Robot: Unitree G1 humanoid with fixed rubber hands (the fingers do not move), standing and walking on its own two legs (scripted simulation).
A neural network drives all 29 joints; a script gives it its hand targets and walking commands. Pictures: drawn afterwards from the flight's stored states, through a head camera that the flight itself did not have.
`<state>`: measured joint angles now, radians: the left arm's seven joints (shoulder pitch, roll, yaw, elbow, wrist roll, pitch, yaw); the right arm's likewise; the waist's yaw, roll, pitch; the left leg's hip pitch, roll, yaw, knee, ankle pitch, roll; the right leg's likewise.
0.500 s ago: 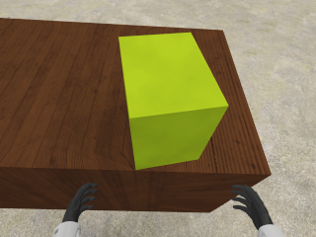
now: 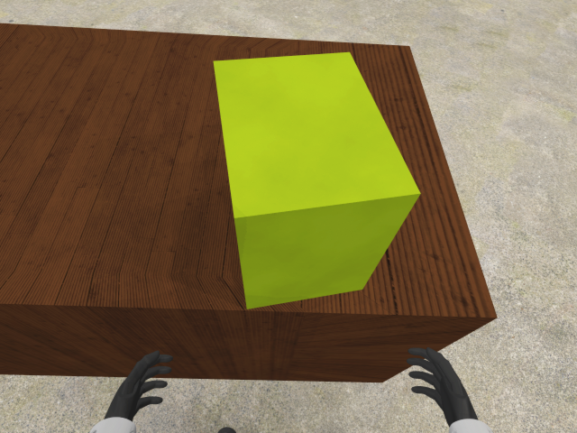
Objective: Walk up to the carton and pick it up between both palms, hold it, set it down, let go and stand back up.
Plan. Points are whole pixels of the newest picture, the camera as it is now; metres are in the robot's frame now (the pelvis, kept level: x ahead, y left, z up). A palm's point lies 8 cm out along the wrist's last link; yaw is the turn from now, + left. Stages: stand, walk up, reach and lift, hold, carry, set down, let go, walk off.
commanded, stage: set down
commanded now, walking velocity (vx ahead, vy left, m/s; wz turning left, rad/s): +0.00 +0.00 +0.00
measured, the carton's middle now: (295, 187) +0.45 +0.03 +0.04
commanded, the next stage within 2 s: let go in 0.48 s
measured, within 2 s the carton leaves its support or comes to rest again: neither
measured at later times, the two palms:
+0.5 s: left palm (129, 406) +0.15 +0.23 -0.08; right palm (458, 408) +0.17 -0.22 -0.08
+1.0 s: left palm (124, 411) +0.14 +0.24 -0.08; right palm (467, 416) +0.17 -0.23 -0.08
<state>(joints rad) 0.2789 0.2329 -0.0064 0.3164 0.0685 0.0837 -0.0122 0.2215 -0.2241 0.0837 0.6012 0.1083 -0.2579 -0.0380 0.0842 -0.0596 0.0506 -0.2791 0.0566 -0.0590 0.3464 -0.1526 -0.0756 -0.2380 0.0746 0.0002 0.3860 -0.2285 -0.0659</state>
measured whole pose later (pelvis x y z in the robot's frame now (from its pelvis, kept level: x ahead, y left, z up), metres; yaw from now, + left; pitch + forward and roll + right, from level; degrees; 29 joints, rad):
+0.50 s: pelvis +0.01 +0.00 +0.00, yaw +0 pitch +5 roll +1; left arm 0.28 0.24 -0.01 0.35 0.07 0.07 -0.04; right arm 0.22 -0.22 0.08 0.69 0.09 -0.32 -0.06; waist 0.08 -0.06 0.04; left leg -0.27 0.06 -0.06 0.35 -0.17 -0.08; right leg -0.22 0.07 0.00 0.39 -0.24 -0.07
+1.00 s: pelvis +0.01 +0.00 +0.00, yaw +0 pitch +3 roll +1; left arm 0.28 0.24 -0.01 0.37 0.07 0.10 -0.01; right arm 0.22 -0.22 0.04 0.71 0.07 -0.24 -0.02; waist 0.08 -0.06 0.01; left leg -0.23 0.06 -0.06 0.35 -0.17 -0.08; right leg -0.19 0.07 0.00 0.39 -0.24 -0.07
